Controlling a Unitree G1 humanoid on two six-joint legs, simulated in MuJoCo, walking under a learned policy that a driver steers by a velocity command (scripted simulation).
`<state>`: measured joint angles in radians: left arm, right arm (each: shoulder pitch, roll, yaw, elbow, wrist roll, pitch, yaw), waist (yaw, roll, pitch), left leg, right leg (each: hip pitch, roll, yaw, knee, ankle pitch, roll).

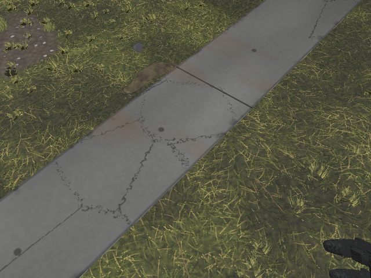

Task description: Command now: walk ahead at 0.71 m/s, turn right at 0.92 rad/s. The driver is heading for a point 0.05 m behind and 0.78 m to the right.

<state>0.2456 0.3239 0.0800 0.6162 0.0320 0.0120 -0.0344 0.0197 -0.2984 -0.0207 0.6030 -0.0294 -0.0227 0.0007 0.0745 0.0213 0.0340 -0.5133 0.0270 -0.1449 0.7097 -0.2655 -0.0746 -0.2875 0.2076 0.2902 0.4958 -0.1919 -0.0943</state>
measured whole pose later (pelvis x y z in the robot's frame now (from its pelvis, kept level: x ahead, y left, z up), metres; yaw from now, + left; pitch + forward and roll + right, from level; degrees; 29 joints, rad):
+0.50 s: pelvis +0.30 +0.00 -0.02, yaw -12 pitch +4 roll -1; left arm -0.04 0.28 -0.01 0.58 0.05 -0.04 -0.08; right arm 0.62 -0.27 -0.03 0.94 -0.02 -0.07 0.01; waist -0.13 -0.01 0.01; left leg 0.16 0.06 0.05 0.24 -0.44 -0.03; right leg -0.58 0.04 -0.07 0.60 -0.20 -0.13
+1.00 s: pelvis +0.59 -0.07 -0.02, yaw -34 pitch +2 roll +1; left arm 0.29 0.32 0.08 0.71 -0.04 0.02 0.03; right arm -0.02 -0.26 -0.03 0.59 -0.02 -0.05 -0.02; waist 0.09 0.00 0.07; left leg -0.50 -0.06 -0.03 0.53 -0.10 0.03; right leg -0.37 0.12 0.18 1.15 -0.57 0.02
